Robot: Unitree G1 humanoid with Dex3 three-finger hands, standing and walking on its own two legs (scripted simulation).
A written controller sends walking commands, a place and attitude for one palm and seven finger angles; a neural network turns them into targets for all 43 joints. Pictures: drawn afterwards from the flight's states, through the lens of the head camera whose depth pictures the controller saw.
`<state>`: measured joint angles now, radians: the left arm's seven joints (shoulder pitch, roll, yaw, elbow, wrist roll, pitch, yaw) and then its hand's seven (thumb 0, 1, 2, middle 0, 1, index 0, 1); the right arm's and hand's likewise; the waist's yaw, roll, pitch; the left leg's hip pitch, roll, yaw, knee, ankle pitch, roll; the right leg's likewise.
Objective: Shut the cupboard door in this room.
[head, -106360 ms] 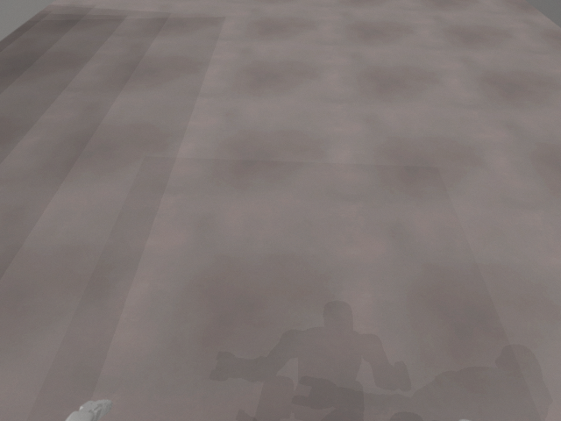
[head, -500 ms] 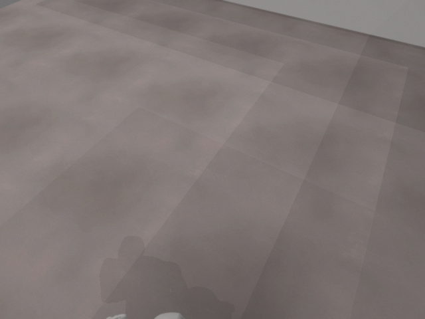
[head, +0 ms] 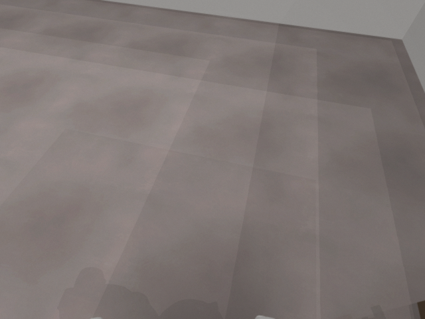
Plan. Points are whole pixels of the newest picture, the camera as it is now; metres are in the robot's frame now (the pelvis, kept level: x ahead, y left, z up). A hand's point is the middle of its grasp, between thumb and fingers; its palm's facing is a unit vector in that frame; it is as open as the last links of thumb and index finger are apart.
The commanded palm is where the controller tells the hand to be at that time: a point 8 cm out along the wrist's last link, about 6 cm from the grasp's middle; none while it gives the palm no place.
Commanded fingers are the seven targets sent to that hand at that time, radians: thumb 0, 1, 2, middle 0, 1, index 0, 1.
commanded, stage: turn to face it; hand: left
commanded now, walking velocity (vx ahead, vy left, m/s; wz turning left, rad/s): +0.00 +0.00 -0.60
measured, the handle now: out of the picture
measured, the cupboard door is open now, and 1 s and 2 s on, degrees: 21 21 21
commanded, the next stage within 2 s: none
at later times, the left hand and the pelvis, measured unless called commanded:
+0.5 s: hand (136, 307) +0.16 +0.18 -0.18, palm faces -0.25 -0.95 -0.19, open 7.4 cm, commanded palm none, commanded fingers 0.00 0.90 0.90 -0.20 -0.30 -0.20 -0.30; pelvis +0.02 +0.01 -0.01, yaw -17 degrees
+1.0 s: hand (179, 285) +0.21 +0.09 -0.15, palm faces -0.53 -0.81 -0.25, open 7.4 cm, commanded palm none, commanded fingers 0.00 0.90 0.90 -0.20 -0.30 -0.20 -0.30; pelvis +0.02 -0.02 +0.00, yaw -34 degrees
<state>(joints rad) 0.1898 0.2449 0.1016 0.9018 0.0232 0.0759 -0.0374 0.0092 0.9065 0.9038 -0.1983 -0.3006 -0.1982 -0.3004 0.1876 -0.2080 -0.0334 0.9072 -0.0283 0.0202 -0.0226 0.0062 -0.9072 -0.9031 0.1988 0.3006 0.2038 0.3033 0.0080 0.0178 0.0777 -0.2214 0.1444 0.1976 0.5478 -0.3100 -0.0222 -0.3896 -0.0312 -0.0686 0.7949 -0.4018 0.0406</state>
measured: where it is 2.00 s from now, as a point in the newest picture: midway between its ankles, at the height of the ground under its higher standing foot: outside the picture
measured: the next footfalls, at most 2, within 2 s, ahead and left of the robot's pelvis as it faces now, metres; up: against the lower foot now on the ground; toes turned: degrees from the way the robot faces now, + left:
right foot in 0.06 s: +0.04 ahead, -0.13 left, +0.00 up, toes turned -7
left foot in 0.42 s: +0.10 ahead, +0.11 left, +0.00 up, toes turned -11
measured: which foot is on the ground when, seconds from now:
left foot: down 0.00-0.06, up 0.08-0.40, down 0.42-0.78, up 0.80-1.00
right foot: up 0.00-0.04, down 0.06-0.42, up 0.44-0.76, down 0.78-1.00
